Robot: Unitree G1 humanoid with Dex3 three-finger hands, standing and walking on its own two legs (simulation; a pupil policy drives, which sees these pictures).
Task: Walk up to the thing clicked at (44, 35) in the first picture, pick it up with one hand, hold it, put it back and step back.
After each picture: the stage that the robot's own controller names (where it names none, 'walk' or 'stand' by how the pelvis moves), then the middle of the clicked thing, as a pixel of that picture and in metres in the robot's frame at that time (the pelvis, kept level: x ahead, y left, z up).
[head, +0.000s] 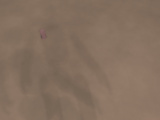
stand; (43, 34) +1.54 +0.51 -0.72
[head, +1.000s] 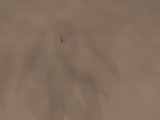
walk; (63, 37) +1.45 +0.23 -0.70
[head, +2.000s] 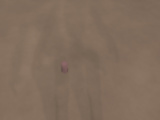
walk; (64, 67) +0.93 +0.14 -0.71
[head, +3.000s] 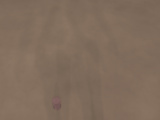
walk; (56, 103) +0.57 +0.18 -0.71
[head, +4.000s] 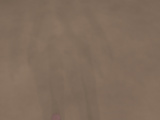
stand; out of the picture +0.43 +0.17 -0.70
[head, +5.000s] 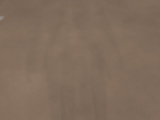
stand; out of the picture +0.40 +0.16 -0.72
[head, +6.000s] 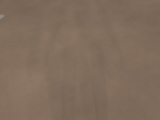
stand; out of the picture +0.39 +0.15 -0.72
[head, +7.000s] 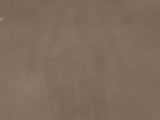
stand; out of the picture +0.41 +0.17 -0.73
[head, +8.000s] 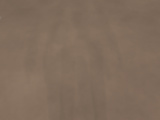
stand; out of the picture +0.39 +0.17 -0.73
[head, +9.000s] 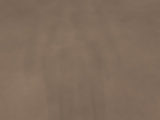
go down; out of the picture +0.38 +0.17 -0.73
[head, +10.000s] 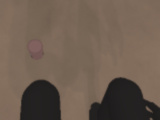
go down; (36, 50) +0.49 +0.18 -0.33
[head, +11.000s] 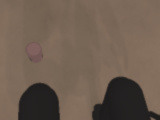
approach; (34, 53) +0.48 +0.19 -0.32
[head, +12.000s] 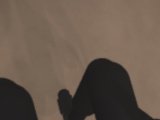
close in; out of the picture +0.48 +0.24 -0.23
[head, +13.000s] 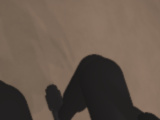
close; out of the picture +0.48 +0.25 -0.23
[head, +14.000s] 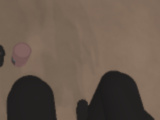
lift; (20, 55) +0.44 +0.19 -0.27
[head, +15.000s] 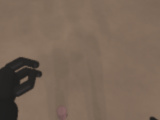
lift; (62, 113) +0.40 +0.12 -0.60
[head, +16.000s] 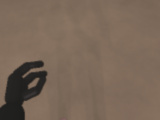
hold; out of the picture +0.38 +0.14 -0.67
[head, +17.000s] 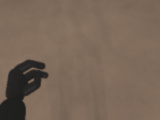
hold; out of the picture +0.38 +0.13 -0.67
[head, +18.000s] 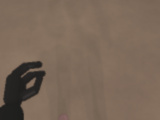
stand; out of the picture +0.38 +0.13 -0.66
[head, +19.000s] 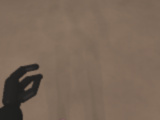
stand; out of the picture +0.37 +0.14 -0.68
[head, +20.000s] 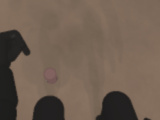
crouch; (50, 76) +0.43 +0.14 -0.43
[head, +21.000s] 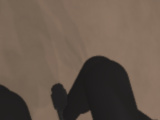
lower; out of the picture +0.44 +0.21 -0.24
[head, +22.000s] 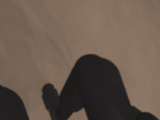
lower; out of the picture +0.44 +0.22 -0.23
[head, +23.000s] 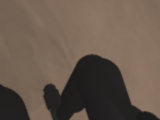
lower; out of the picture +0.44 +0.22 -0.23
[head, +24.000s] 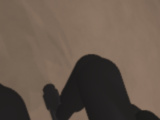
lower; out of the picture +0.44 +0.22 -0.23
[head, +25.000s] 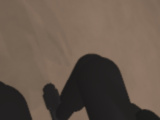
lower; out of the picture +0.44 +0.22 -0.23
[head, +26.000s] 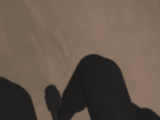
open; out of the picture +0.44 +0.20 -0.23
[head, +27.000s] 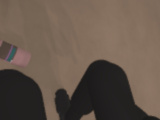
stand; (12, 54) +0.42 +0.11 -0.27
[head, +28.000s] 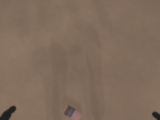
stand; (72, 113) +0.35 +0.04 -0.61
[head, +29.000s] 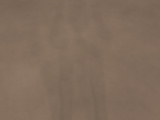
stand; out of the picture +0.33 +0.04 -0.69
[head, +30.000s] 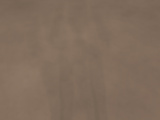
stand; out of the picture +0.33 +0.03 -0.69
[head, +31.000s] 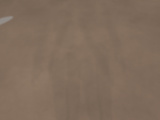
stand; out of the picture +0.35 +0.03 -0.75
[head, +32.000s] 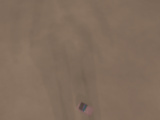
walk; (85, 109) +0.42 -0.02 -0.72
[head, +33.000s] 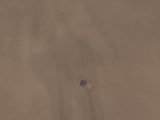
walk; (85, 85) +0.67 +0.03 -0.73
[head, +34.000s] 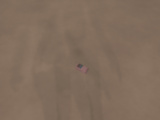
stand; (81, 68) +0.97 -0.01 -0.73
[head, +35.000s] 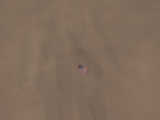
stand; (82, 69) +0.96 +0.02 -0.75
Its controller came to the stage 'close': yes
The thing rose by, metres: 0.01
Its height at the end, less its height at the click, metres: -0.02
